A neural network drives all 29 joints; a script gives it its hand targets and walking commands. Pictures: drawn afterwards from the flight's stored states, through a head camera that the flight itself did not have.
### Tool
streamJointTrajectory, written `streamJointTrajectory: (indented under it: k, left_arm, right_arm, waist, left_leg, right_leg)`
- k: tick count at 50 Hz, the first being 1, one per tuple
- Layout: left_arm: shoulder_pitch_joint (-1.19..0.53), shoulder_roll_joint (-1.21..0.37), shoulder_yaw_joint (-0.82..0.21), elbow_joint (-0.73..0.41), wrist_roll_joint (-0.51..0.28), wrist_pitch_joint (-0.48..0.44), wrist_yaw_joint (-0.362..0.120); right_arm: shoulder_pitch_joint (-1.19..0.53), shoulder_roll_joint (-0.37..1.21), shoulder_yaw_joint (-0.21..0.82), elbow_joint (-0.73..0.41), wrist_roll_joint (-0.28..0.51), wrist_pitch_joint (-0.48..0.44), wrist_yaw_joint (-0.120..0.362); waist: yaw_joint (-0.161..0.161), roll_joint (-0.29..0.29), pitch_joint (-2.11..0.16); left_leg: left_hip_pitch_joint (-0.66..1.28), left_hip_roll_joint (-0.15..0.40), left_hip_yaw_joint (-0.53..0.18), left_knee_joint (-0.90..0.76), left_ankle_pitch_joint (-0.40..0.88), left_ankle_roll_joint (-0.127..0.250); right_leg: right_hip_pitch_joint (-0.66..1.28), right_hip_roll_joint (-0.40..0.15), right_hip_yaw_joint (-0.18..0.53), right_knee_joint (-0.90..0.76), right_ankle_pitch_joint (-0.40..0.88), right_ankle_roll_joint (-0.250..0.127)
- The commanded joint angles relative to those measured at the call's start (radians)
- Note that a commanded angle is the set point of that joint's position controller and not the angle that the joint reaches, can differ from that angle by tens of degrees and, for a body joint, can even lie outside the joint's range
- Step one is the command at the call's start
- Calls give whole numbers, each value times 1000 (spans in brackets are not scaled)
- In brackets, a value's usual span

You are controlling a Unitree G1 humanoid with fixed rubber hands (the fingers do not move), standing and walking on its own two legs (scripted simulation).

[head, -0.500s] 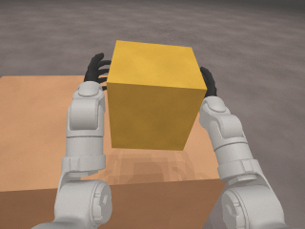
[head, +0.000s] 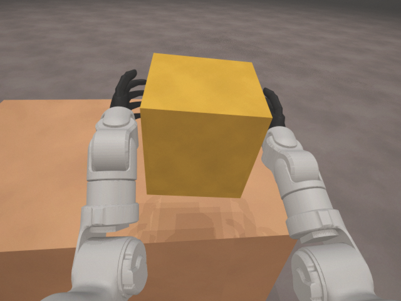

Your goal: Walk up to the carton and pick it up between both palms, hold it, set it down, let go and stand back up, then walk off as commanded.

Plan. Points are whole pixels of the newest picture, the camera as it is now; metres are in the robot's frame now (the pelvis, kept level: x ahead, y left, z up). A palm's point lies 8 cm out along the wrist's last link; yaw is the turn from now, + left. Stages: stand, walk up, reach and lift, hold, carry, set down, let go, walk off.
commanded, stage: hold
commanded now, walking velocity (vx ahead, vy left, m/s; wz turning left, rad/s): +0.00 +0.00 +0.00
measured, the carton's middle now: (198, 128) +0.39 +0.00 +0.21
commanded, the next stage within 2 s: set down in 0.96 s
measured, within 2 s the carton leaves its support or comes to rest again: neither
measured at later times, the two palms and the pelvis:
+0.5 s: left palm (122, 113) +0.38 +0.14 +0.25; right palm (272, 129) +0.37 -0.14 +0.22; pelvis +0.00 +0.00 +0.00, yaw +0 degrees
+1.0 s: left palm (123, 113) +0.38 +0.14 +0.25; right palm (272, 129) +0.37 -0.14 +0.22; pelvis +0.00 +0.00 +0.00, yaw +0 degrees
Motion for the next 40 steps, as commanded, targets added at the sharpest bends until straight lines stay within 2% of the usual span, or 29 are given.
streamJointTrajectory:
  k: [1,40]
  left_arm:
    - [-560,-655,-400,-59,-62,-36,-187]
    - [-562,-655,-405,-73,-64,-37,-186]
  right_arm:
    - [-923,494,427,-263,166,-50,114]
    - [-919,495,434,-264,169,-51,115]
  waist:
    - [-28,167,-382]
    - [-27,172,-391]
  left_leg:
    - [240,-70,9,-109,69,4]
    - [245,-71,9,-107,78,2]
  right_leg:
    - [291,86,-21,6,11,21]
    - [288,86,-21,7,14,22]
